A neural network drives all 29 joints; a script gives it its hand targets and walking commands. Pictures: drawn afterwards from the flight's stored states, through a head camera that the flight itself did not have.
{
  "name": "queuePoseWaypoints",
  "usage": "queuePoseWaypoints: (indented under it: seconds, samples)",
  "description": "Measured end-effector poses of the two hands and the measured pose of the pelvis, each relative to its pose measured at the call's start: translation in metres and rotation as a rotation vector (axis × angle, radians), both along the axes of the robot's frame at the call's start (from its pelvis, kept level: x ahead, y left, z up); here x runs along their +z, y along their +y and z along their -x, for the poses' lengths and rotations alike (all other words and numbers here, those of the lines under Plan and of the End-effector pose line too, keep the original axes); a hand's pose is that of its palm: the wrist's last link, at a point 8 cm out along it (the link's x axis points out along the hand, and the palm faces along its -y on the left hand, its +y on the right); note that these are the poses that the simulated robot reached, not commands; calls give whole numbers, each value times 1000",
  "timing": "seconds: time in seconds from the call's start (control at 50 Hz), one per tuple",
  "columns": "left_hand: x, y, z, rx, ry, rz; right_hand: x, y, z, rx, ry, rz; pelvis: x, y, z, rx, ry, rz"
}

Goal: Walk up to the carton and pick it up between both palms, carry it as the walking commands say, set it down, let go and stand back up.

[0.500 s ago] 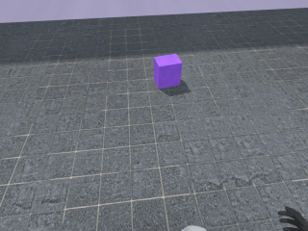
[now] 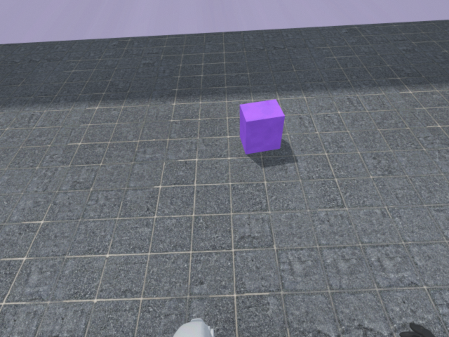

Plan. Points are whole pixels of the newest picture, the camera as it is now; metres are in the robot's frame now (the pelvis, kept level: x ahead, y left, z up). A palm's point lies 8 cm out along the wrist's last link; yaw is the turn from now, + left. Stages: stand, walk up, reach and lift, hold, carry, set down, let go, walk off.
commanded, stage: walk up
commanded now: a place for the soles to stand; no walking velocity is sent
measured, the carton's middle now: (260, 127) +1.35 -0.08 -0.62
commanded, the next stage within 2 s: none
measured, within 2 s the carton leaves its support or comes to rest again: neither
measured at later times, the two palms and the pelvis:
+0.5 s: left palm (109, 243) +0.30 +0.30 -0.06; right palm (436, 267) +0.30 -0.38 -0.10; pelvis +0.21 -0.05 +0.00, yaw +0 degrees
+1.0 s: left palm (152, 175) +0.52 +0.26 -0.08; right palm (421, 195) +0.48 -0.43 -0.10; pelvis +0.41 -0.08 -0.01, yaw -1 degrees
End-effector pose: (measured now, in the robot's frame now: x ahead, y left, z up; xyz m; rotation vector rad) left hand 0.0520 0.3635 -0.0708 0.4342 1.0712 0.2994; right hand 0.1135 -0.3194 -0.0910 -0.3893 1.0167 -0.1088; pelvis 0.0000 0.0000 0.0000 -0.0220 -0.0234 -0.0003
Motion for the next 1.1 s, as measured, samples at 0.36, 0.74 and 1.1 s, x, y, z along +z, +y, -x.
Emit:
queuePoseWaypoints:
  seconds: [0.36, 0.74, 1.1]
  samples:
    - [-13, -74, -234, -156, -74, 41, -5, -78, -95, -174, 36, 82, -12, -43, -158, -41, 8, -40]
    - [-26, -58, -313, 3, 48, 39, 3, -49, -344, -17, -114, 46, -13, -39, -320, 17, -10, -62]
    - [0, -85, -474, -32, -45, -16, -8, -94, -421, -73, 43, 43, -5, -78, -449, 15, -2, 1]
